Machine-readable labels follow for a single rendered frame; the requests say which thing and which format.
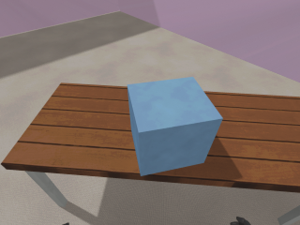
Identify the carton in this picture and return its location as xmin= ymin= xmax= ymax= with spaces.
xmin=127 ymin=77 xmax=223 ymax=176

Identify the table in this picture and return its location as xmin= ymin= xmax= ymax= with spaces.
xmin=1 ymin=82 xmax=300 ymax=225

